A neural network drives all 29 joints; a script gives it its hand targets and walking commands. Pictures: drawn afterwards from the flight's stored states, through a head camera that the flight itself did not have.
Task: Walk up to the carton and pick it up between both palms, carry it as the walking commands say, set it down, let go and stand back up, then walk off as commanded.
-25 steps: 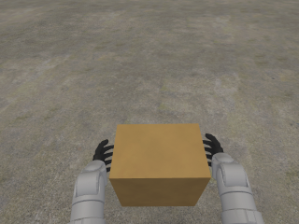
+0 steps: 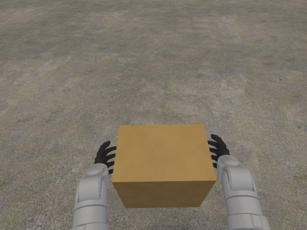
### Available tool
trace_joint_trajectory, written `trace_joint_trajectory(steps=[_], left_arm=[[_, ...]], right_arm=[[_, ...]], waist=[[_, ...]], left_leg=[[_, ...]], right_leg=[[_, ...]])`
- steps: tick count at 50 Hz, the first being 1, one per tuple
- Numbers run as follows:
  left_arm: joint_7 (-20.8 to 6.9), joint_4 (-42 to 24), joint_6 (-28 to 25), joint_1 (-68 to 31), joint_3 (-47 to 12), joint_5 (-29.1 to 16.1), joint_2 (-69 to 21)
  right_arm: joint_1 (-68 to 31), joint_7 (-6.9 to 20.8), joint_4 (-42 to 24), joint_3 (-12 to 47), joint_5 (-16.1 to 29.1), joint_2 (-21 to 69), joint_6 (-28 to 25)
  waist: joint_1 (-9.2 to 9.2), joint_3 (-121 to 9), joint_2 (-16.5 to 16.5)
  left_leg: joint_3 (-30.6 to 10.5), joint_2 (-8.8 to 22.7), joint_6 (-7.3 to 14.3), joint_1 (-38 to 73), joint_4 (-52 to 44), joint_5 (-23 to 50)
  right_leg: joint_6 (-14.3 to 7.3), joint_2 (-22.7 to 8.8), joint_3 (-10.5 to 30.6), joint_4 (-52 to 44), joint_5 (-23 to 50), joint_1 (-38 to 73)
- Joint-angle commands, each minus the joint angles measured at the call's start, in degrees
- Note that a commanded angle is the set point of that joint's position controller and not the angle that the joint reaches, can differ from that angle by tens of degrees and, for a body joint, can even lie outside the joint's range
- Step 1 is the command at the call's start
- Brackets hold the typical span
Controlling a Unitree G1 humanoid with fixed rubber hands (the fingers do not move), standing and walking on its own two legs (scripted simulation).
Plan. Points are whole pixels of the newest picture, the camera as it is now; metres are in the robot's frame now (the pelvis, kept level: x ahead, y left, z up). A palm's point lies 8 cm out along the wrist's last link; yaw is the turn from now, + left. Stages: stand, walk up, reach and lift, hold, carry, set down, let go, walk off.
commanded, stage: hold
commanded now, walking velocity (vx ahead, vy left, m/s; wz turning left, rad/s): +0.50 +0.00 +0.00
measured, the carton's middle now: (161, 168) +0.30 -0.01 -0.03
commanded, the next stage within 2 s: carry in 0.02 s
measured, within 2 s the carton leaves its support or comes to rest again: neither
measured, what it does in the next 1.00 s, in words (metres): walks ahead: right foot, then left foot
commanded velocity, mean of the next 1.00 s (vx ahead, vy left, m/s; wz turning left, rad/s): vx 0.15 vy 0.00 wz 0.00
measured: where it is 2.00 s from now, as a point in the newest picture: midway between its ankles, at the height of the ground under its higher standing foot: outside the picture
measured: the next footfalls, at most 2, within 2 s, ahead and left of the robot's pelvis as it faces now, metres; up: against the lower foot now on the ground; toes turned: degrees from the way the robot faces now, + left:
right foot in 0.54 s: +0.19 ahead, -0.13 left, +0.00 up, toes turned -4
left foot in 0.68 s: +0.14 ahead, +0.10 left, +0.00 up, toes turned -2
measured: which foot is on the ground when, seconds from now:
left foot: down 0.00-0.56, up 0.58-0.66, down 0.68-1.00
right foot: down 0.00-0.18, up 0.20-0.52, down 0.54-1.00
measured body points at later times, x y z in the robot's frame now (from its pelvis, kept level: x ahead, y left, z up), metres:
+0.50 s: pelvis +0.10 +0.00 +0.01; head +0.07 +0.02 +0.46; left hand +0.38 +0.14 +0.10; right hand +0.35 -0.19 +0.10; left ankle +0.02 +0.10 -0.73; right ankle +0.14 -0.14 -0.71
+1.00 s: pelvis +0.17 -0.01 +0.00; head +0.13 +0.01 +0.45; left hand +0.42 +0.14 +0.08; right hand +0.40 -0.19 +0.08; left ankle +0.10 +0.10 -0.73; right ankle +0.15 -0.13 -0.73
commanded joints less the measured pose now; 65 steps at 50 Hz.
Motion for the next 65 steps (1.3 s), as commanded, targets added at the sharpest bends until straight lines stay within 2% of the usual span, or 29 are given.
trace_joint_trajectory(steps=[1, 2, 4, 7, 8, 9, 10, 11, 17, 20, 22, 25, 26, 27, 28, 29, 31, 34, 38, 42, 48, 49, 50, 55, 57, 58, 59, 60, 65], left_arm=[[-12.9, -12.1, -0.9, -41.1, -40.3, -13.2, -47.7], [-12.2, -15.1, -0.4, -40.8, -40.3, -13.6, -48.6], [-11.7, -21.2, 1.5, -44.1, -43.0, -16.0, -49.3], [-10.1, -25.4, 5.4, -40.6, -45.3, -17.5, -51.5], [-9.4, -28.4, 6.9, -43.3, -46.9, -18.6, -51.8], [-8.6, -31.2, 8.8, -44.8, -47.1, -19.1, -51.6], [-7.6, -35.3, 10.7, -45.7, -50.1, -20.9, -53.2], [-7.0, -35.1, 12.6, -42.7, -50.2, -20.5, -52.9], [-3.3, -37.1, 20.5, -26.1, -49.5, -22.3, -49.8], [-0.2, -37.5, 23.6, -18.7, -47.8, -21.2, -46.0], [1.3, -42.2, 24.6, -18.6, -48.1, -21.5, -44.4], [2.4, -43.4, 25.7, -14.8, -43.8, -19.7, -41.8], [2.1, -48.1, 25.2, -17.0, -46.2, -21.0, -41.9], [2.3, -48.1, 25.4, -17.2, -43.7, -20.4, -40.4], [2.1, -46.5, 25.5, -15.9, -42.3, -20.3, -40.7], [2.1, -42.2, 26.2, -9.5, -40.9, -19.3, -41.3], [1.8, -46.9, 25.9, -13.8, -42.9, -21.0, -42.7], [1.6, -51.4, 25.3, -18.0, -46.4, -23.0, -43.5], [1.9, -52.0, 25.8, -16.8, -47.2, -23.2, -43.2], [1.7, -50.0, 26.2, -15.2, -47.8, -23.4, -42.3], [1.6, -48.2, 26.4, -15.0, -45.5, -21.9, -39.1], [1.8, -46.9, 26.2, -13.8, -45.8, -21.3, -39.9], [1.7, -44.9, 26.1, -13.2, -44.1, -20.1, -38.6], [2.1, -48.9, 25.2, -16.4, -46.2, -21.2, -38.9], [2.1, -25.1, 21.9, -12.4, -31.8, -11.3, -25.0], [1.8, -25.6, 20.6, -15.9, -33.4, -11.7, -26.7], [1.7, -42.5, 20.7, -18.6, -42.6, -18.5, -35.7], [1.7, -47.1, 21.3, -18.9, -45.5, -20.3, -39.6], [1.2, -46.9, 23.0, -14.1, -46.2, -22.2, -43.6]], right_arm=[[-37.0, 14.2, -11.5, 37.9, 14.6, 55.5, -1.7], [-36.6, 14.0, -13.4, 40.5, 16.8, 57.8, -0.9], [-36.9, 13.7, -16.9, 42.3, 18.6, 58.0, 0.5], [-41.1, 12.2, -27.4, 45.5, 22.7, 58.2, 3.1], [-39.0, 11.7, -26.5, 44.1, 22.8, 57.3, 4.8], [-39.2, 11.2, -26.6, 42.2, 23.0, 56.7, 6.7], [-37.8, 10.5, -29.5, 42.9, 24.9, 57.2, 8.0], [-37.3, 9.8, -31.6, 43.1, 25.2, 56.8, 9.4], [-25.1, 5.6, -43.3, 45.2, 26.4, 52.3, 17.3], [-17.6, 3.6, -46.1, 42.8, 25.7, 46.9, 20.6], [-15.3, 3.0, -47.0, 43.0, 26.1, 46.1, 22.2], [-17.3, 2.1, -49.6, 44.7, 26.9, 45.5, 24.0], [-14.5, 1.9, -49.7, 44.9, 25.8, 45.7, 23.9], [-16.2, 1.5, -51.1, 45.7, 26.1, 46.3, 24.5], [-19.0, 1.1, -52.6, 46.8, 27.0, 46.9, 24.6], [-16.5, 0.5, -51.3, 45.6, 25.6, 45.4, 25.2], [-19.1, 1.3, -55.5, 47.4, 27.8, 46.6, 25.1], [-18.4, 1.2, -54.4, 46.2, 26.8, 47.9, 24.6], [-16.6, 1.2, -52.8, 44.7, 27.3, 47.6, 24.6], [-13.4, 0.7, -51.3, 43.3, 25.7, 45.5, 24.6], [-14.2, 0.5, -49.6, 42.6, 24.7, 42.8, 24.6], [-15.7, 0.7, -51.3, 42.4, 25.0, 42.2, 24.1], [-17.8, 0.6, -51.4, 41.5, 24.1, 40.9, 23.6], [-16.3, 0.5, -50.3, 41.5, 24.6, 41.9, 23.0], [-16.1, 1.2, -28.9, 29.5, 16.0, 28.6, 19.8], [-16.0, 1.3, -28.1, 29.1, 14.6, 29.1, 18.4], [-16.8, 1.3, -44.1, 38.3, 21.0, 38.5, 18.9], [-18.3, 1.3, -49.4, 42.3, 23.3, 42.2, 19.4], [-18.9, 1.4, -51.6, 45.3, 25.9, 46.5, 21.3]], waist=[[1.88, -31.6, -8.7], [2.71, -31.1, -14.4], [3.11, -25.3, -13.8], [1.13, -26.2, -8.6], [0.71, -26.5, -1.5], [-0.51, -23.6, 10.3], [0.78, -20.6, 20.7], [1.32, -22.2, 12.4], [0.85, -27.5, 5.2], [1.36, -26.0, 12.4], [1.34, -27.2, 15.3], [2.62, -34.1, 7.3], [2.87, -35.9, -0.2], [3.32, -35.6, -13.7], [2.93, -33.4, -17.3], [3.12, -31.4, -16.5], [3.01, -28.9, -15.0], [1.95, -29.1, -5.9], [2.11, -30.6, 3.9], [1.64, -32.6, 4.5], [1.54, -30.0, -1.7], [1.74, -30.8, 2.2], [1.65, -31.4, -0.3], [1.16, -30.4, 4.7], [1.37, -29.7, 0.8], [1.44, -27.6, 2.5], [1.46, -27.2, 0.0], [1.49, -25.9, -1.9], [1.84, -25.0, -1.1]], left_leg=[[0.9, 7.9, -0.3, -1.7, 4.0, 2.0], [2.7, 4.4, -0.1, -8.1, 8.3, -7.5], [4.8, 2.9, 0.1, -9.5, 6.9, -13.3], [0.9, 4.8, 2.9, 6.3, -6.2, -13.3], [-3.4, 8.0, 4.3, 10.6, -15.3, -20.8], [-18.2, 18.7, 7.8, 12.8, -25.8, -30.7], [-26.7, 25.7, 8.0, 9.8, -28.6, -29.6], [-25.9, 24.7, 6.9, 10.9, -27.0, -25.6], [-6.8, 17.4, 4.3, 23.3, -11.4, 24.1], [-1.0, 16.1, 1.4, 25.7, -4.7, 53.5], [0.9, 15.3, 0.4, 24.8, -3.3, 58.2], [6.3, 12.0, -2.5, 9.2, 4.5, 41.6], [7.0, 9.9, -4.5, -3.1, 9.4, 25.3], [8.5, 7.8, -6.9, -18.2, 15.8, 4.8], [6.7, 5.4, -5.7, -25.2, 16.6, -15.5], [4.4, 5.6, -6.3, -24.9, 12.9, -15.0], [5.0, 6.2, -4.6, -19.7, -0.4, -13.2], [5.5, 8.9, -4.2, -1.7, -8.3, 4.2], [4.3, 12.4, -4.2, 4.1, -2.0, 29.2], [1.9, 13.9, -3.1, 8.4, -0.7, 42.9], [4.1, 11.1, -3.2, 1.8, -0.3, 30.3], [3.7, 11.3, -3.3, 3.3, -1.2, 35.1], [3.5, 11.8, -2.7, 2.4, -0.8, 32.6], [2.9, 12.4, -2.3, 4.8, 1.2, 35.2], [3.6, 11.2, -2.2, 3.4, 1.6, 35.9], [3.5, 11.1, -1.8, 0.2, 3.0, 34.4], [3.7, 11.5, -2.2, -0.2, 0.8, 30.4], [4.0, 11.3, -2.4, -1.2, 2.7, 26.7], [2.9, 12.6, -3.1, -2.4, 3.4, 21.8]], right_leg=[[-4.0, -11.8, 7.7, -3.3, 19.4, 11.2], [-6.4, -13.4, 13.1, -6.9, 11.0, 14.0], [-9.5, -16.4, 18.1, -16.0, -20.8, 4.0], [-4.7, -11.3, 10.6, -11.6, -27.2, -10.5], [-1.8, -6.2, 4.3, -4.5, -23.0, -15.8], [3.5, 1.4, -6.6, 9.4, -15.1, -24.4], [1.6, -0.9, -5.1, 20.4, -12.5, -27.3], [0.7, -2.3, -2.7, 21.9, -9.6, -25.5], [1.3, 0.1, -8.1, 14.4, -10.8, -25.1], [1.4, 1.4, -10.6, 9.3, -11.2, -25.6], [1.3, 1.7, -11.5, 2.6, -7.6, -21.4], [-1.8, -2.8, -6.3, -6.7, 14.2, 4.7], [-4.0, -9.9, 2.8, -5.3, 32.2, 17.9], [-7.2, -19.6, 10.9, 0.2, 57.2, 30.3], [-8.3, -22.2, 14.4, 0.1, 66.1, 32.8], [-7.2, -22.1, 11.8, -0.6, 69.3, 31.5], [-8.6, -19.9, 9.8, -2.5, 54.8, 23.9], [-3.0, -12.7, 0.4, -0.8, 24.8, 5.0], [-1.6, -10.2, -0.8, 3.2, 30.0, 1.8], [-1.5, -7.9, -2.7, 4.2, 22.2, 0.4], [-3.3, -9.2, -1.5, 6.0, 34.7, 4.3], [-3.7, -8.5, -2.0, 6.9, 32.6, 4.3], [-3.1, -8.2, -2.0, 6.8, 28.0, 3.7], [-2.5, -8.0, -1.7, 4.8, 23.5, 0.0], [-3.2, -6.9, -2.4, 6.0, 27.6, 1.9], [-2.3, -7.8, -1.8, 4.7, 29.2, 1.8], [-3.4, -8.6, -0.2, 5.2, 30.7, 2.0], [-3.3, -9.6, 0.0, 5.0, 35.6, 1.0], [-2.7, -11.6, 0.9, 4.2, 34.9, -0.3]])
